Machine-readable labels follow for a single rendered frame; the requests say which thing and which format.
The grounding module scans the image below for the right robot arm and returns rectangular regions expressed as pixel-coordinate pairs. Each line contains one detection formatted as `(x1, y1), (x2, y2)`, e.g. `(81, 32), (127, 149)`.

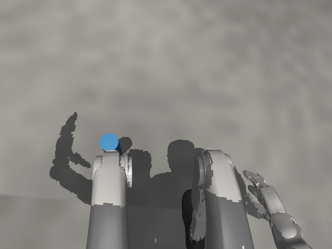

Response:
(269, 213), (313, 249)

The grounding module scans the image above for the right robot hand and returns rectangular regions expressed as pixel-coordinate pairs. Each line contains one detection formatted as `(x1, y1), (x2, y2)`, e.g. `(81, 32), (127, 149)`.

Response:
(243, 170), (287, 221)

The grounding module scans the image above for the right robot foot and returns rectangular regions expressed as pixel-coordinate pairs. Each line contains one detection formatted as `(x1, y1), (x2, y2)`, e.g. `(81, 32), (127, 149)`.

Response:
(182, 189), (205, 249)

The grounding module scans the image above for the can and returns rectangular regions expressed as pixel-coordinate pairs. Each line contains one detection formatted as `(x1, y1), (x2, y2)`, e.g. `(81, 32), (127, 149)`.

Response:
(100, 133), (122, 155)

